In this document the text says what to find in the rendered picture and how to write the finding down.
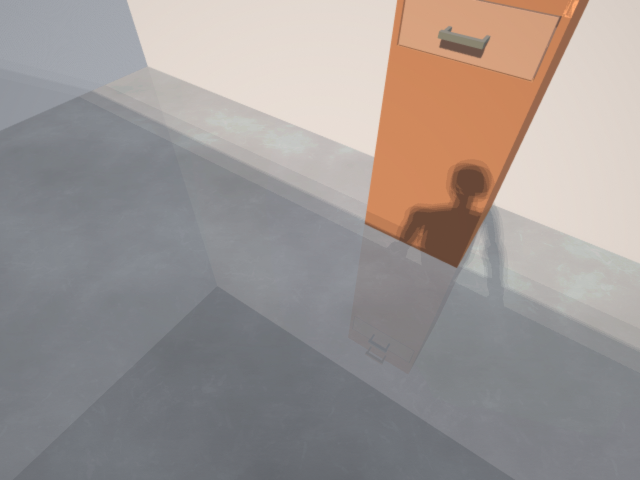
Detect drawer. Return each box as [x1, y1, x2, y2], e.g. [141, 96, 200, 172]
[399, 0, 562, 80]

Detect cabinet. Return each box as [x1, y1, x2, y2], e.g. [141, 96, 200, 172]
[365, 0, 589, 268]

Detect handle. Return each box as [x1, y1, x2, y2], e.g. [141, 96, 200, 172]
[438, 26, 490, 49]

